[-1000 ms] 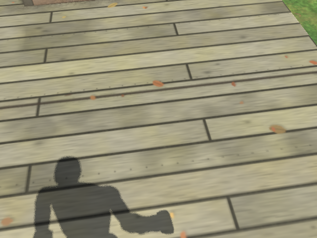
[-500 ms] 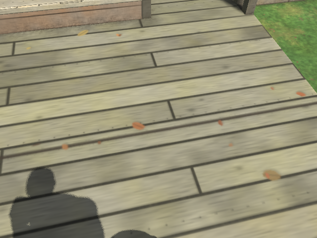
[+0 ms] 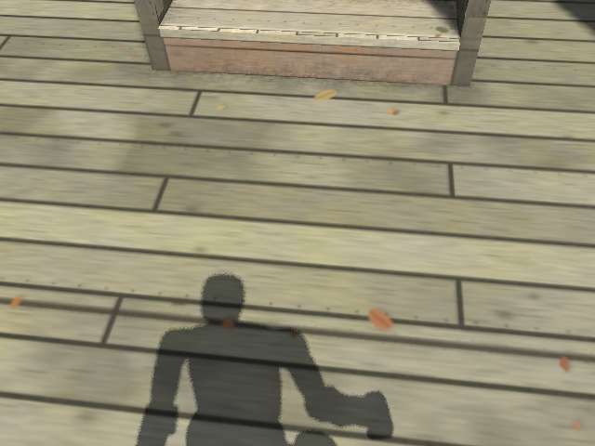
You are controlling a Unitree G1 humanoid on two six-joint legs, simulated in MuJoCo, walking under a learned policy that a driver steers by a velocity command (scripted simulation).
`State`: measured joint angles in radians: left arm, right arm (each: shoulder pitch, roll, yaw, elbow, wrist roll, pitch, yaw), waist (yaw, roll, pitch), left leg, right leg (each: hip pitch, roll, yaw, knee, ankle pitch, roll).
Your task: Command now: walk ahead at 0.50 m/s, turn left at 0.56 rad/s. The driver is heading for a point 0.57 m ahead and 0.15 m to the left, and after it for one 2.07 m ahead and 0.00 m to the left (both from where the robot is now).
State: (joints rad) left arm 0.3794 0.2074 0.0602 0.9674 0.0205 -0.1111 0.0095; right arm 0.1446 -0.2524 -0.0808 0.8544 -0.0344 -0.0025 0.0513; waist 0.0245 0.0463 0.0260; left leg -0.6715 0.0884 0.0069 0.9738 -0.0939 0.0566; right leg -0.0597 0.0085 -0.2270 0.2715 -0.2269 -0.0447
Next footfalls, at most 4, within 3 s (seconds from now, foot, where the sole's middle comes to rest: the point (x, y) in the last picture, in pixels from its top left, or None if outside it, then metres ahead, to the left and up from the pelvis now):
0.22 left None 0.25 0.12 -0.78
0.78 right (298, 394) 0.61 0.07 -0.78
1.28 left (197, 328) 0.78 0.33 -0.78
1.80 right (286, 243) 1.06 0.11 -0.78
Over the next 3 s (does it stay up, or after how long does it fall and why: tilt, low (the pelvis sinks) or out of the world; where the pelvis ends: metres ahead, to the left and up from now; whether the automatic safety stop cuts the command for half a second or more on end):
stays up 1.49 0.00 0.00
